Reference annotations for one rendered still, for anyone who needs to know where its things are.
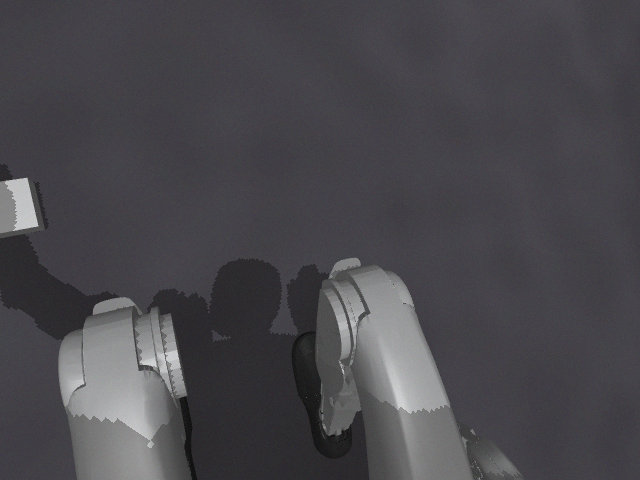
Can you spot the right robot foot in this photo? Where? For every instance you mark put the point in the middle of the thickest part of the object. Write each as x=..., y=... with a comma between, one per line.
x=308, y=384

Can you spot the right robot hand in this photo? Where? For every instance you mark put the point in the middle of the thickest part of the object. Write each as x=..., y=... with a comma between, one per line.
x=487, y=461

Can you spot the left robot foot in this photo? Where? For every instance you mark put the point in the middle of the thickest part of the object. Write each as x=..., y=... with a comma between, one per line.
x=188, y=431

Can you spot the small box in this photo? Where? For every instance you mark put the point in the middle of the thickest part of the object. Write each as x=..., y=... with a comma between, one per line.
x=19, y=208

